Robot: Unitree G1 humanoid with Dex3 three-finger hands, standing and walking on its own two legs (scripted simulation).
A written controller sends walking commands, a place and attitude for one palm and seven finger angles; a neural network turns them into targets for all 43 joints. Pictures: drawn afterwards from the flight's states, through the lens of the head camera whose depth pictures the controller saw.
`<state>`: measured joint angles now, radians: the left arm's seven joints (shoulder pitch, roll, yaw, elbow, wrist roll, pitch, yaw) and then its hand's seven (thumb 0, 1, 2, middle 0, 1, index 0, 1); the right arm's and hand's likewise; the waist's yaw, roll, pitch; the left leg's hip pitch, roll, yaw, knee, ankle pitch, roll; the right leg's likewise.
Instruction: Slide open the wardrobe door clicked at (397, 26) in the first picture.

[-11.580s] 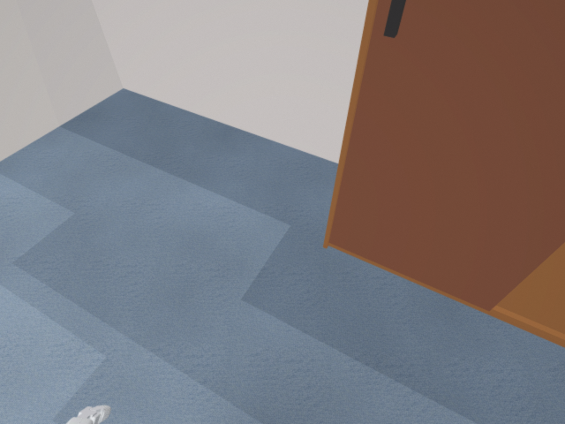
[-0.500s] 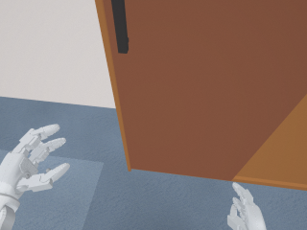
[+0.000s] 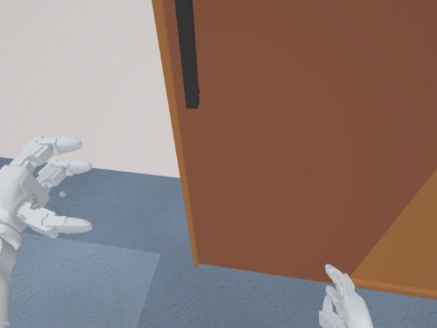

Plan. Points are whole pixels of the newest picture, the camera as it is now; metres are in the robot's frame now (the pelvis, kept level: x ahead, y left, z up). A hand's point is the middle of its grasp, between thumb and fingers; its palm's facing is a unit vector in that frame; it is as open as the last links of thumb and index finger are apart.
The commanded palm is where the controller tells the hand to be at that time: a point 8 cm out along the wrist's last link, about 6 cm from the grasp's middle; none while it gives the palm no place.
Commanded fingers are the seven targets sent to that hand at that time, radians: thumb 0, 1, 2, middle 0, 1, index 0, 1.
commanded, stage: raise the hand with hooked fingers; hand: left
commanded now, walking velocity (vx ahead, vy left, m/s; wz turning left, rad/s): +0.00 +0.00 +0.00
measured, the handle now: (191, 52) +0.54 +0.13 +0.27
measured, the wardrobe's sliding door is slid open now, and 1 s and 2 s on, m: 0.00 0.00 0.00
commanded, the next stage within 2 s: move the hooked fingers beside the handle in 0.94 s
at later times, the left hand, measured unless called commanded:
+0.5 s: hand (46, 119) +0.28 +0.27 +0.28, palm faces +0.06 -0.99 -0.14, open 14.0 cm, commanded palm +0.24 +0.31 +0.28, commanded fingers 0.00 -0.50 0.30 -0.30 -1.20 -0.30 -1.20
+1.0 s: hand (52, 128) +0.27 +0.26 +0.27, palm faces +0.06 -0.99 -0.13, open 14.0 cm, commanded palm +0.23 +0.30 +0.28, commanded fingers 0.00 -0.50 0.30 -0.30 -1.20 -0.30 -1.20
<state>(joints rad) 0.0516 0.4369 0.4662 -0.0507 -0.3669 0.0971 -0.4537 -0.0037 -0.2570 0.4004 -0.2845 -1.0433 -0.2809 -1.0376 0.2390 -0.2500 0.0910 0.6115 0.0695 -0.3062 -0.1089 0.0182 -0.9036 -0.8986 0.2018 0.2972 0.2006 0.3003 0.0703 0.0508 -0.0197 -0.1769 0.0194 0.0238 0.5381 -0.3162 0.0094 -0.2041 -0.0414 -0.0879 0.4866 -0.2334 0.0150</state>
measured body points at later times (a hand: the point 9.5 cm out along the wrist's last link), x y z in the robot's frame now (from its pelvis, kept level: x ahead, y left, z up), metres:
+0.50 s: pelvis +0.00 -0.01 +0.01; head -0.03 -0.04 +0.45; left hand +0.27 +0.32 +0.29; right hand +0.22 -0.22 -0.06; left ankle -0.01 +0.11 -0.74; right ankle +0.02 -0.13 -0.74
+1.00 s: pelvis +0.00 -0.02 +0.01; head -0.04 -0.05 +0.45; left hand +0.27 +0.31 +0.28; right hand +0.21 -0.22 -0.06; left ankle -0.01 +0.11 -0.74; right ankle +0.02 -0.13 -0.74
